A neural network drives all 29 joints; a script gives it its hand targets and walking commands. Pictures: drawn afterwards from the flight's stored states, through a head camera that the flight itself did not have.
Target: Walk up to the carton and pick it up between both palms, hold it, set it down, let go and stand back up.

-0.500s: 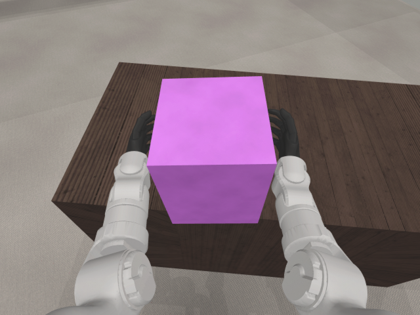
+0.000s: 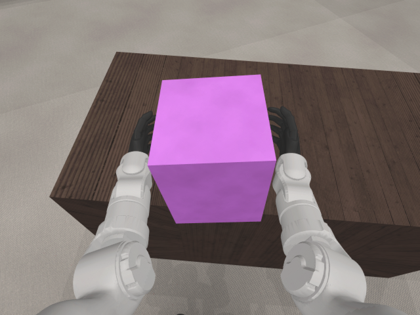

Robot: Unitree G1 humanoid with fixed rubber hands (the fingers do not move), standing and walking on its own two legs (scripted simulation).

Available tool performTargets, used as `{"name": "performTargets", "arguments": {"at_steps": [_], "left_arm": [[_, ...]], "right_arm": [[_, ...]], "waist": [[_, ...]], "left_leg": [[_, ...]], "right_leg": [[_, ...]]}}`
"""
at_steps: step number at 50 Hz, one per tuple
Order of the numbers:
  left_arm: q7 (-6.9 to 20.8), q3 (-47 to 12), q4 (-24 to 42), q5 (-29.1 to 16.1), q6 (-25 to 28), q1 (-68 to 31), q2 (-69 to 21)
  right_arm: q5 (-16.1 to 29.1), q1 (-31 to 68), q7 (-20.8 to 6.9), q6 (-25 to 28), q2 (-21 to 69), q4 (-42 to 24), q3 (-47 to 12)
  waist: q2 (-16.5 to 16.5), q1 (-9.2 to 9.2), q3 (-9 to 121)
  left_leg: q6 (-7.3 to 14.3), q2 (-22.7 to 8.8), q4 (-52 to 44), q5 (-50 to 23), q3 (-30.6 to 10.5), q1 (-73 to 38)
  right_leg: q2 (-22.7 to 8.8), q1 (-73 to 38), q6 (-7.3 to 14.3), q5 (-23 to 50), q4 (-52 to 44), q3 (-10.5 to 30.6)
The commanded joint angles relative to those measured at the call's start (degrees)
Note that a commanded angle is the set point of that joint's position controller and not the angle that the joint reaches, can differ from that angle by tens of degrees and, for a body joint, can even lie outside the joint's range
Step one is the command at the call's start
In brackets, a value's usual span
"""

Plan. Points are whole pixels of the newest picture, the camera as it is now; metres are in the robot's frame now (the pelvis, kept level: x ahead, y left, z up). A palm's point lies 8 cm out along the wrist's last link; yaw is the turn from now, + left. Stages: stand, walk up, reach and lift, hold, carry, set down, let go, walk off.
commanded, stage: set down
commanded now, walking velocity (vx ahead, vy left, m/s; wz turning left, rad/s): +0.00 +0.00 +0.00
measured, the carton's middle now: (214, 155) +0.44 +0.05 +0.00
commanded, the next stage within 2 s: none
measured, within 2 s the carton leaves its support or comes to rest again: rests again in 2.00 s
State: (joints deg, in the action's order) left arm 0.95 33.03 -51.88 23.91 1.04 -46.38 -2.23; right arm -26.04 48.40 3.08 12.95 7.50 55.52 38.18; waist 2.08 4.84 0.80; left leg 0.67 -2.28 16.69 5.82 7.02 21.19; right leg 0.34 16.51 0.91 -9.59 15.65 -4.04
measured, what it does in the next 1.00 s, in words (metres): stands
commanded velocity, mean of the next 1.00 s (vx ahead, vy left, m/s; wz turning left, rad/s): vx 0.00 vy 0.00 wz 0.00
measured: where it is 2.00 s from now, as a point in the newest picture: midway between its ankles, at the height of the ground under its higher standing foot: outside the picture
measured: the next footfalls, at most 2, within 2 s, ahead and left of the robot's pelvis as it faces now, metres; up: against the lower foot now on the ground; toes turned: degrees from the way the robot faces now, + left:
none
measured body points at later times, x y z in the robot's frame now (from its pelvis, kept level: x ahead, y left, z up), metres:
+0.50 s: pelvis +0.00 +0.00 +0.00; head +0.09 +0.02 +0.44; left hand +0.42 +0.20 +0.03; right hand +0.44 -0.10 +0.05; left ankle +0.01 +0.11 -0.75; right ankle -0.03 -0.10 -0.75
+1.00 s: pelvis +0.00 +0.00 +0.00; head +0.09 +0.03 +0.44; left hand +0.42 +0.19 +0.03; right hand +0.44 -0.10 +0.05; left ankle +0.01 +0.11 -0.75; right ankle -0.03 -0.10 -0.75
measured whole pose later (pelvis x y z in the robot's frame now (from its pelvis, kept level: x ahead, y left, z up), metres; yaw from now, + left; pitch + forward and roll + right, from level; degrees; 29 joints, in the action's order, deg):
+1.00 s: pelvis +0.00 +0.00 +0.00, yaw +0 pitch +11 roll +0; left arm 2.2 37.5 -49.9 28.2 4.4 -46.9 -4.8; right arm -28.3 46.7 1.0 13.8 9.2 51.7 41.3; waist 3.0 4.5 -0.1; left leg 1.2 -2.3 17.7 6.0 8.0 22.9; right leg 0.0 18.6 0.7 -10.1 17.5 -3.8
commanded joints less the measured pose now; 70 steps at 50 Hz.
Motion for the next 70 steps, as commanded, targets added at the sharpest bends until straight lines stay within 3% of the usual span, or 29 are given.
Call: {"name": "performTargets", "arguments": {"at_steps": [1,9,13,19,21,31,41,46,58,63,69,70], "left_arm": [[2.45,-12.42,3.82,-0.1,4.9,-34.5,-24.65],[2.72,-10.51,1.48,1.09,6.51,-33.66,-23.72],[2.63,-9.92,0.71,1.87,6.34,-32.49,-23.72],[2.63,-10.01,1.44,1.93,6.56,-32.63,-23.46],[2.61,-8.95,1.07,2.72,6.27,-31.41,-23.3],[3.03,-7.52,1.9,3.73,5.87,-30.11,-22.52],[2.92,-6.92,2.09,5.06,4.85,-26.77,-23.18],[3.16,-6.04,2.15,5.14,5.04,-25.96,-22.52],[3.49,-4.81,1.76,6.24,5.68,-23.93,-21.99],[3.82,-4.3,1.55,7.01,5.23,-23.33,-22.1],[4.06,-3.35,1.69,7.69,5.15,-22.03,-21.88],[4.08,-3.66,1.71,7.59,5.13,-21.95,-21.96]], "right_arm": [[-3.0,25.19,-6.58,1.01,29.44,4.53,-16.47],[-3.58,24.65,-6.86,1.3,30.78,4.69,-16.63],[-3.82,23.38,-6.93,1.06,29.71,5.66,-15.74],[-4.37,23.07,-7.07,1.16,29.9,6.25,-14.94],[-4.38,22.71,-7.34,0.8,29.48,6.14,-14.56],[-5.27,21.63,-7.56,0.11,29.26,4.28,-13.27],[-5.33,19.89,-8.17,-0.18,28.05,5.33,-12.34],[-5.51,20.05,-8.38,-0.51,28.57,3.1,-12.73],[-6.36,18.37,-8.41,-0.41,28.74,2.43,-12.9],[-6.66,17.65,-8.41,-0.93,28.44,2.5,-12.33],[-6.31,17.27,-8.66,-1.22,28.53,0.89,-12.93],[-6.4,17.3,-8.62,-1.22,28.56,0.64,-12.69]], "waist": [[-2.14,0.36,36.86],[-0.96,1.6,37.03],[-2.28,1.4,34.93],[-1.71,1.06,35.04],[-1.75,1.76,33.37],[-1.61,1.5,32.17],[-2.08,1.21,29.42],[-0.83,1.68,29.07],[-0.31,1.9,28.62],[-0.35,1.13,26.82],[-0.25,2.28,26.42],[-0.83,1.74,26.95]], "left_leg": [[-0.3,0.36,4.81,-28.33,1.79,-20.1],[0.5,0.51,4.02,-25.4,2.12,-15.61],[0.47,0.49,4.25,-26.36,2.17,-16.36],[0.32,0.37,4.84,-27.07,1.88,-18.53],[0.41,0.38,4.71,-26.28,2.23,-18.01],[1.26,0.86,3.46,-22.63,2.73,-14.53],[0.66,0.33,4.92,-26.34,1.88,-19.32],[1.59,0.92,4.02,-22.69,2.27,-15.45],[2.14,1.04,4.56,-23.45,1.99,-15.24],[2.33,1.11,4.74,-22.91,2.04,-15.87],[2.74,1.1,4.95,-23.53,1.99,-15.36],[2.61,1.15,5.12,-23.56,2.08,-15.25]], "right_leg": [[0.22,-10.57,-3.2,20.28,2.38,-0.84],[0.06,-12.64,-3.4,20.0,3.41,-0.31],[-0.03,-10.91,-3.13,18.49,2.85,-0.23],[0.36,-7.88,-2.89,15.81,2.38,-0.81],[0.28,-7.81,-2.74,14.42,1.99,-0.64],[-0.07,-10.19,-2.96,13.24,2.06,-0.23],[0.56,-4.45,-2.06,8.76,0.91,-0.96],[0.24,-7.18,-2.65,9.04,1.35,-0.4],[0.03,-5.42,-2.91,9.51,1.85,-0.25],[0.16,-5.23,-2.99,8.79,1.85,-0.38],[0.14,-4.76,-2.94,8.23,1.69,-0.36],[0.02,-5.01,-2.88,8.39,1.84,-0.21]]}}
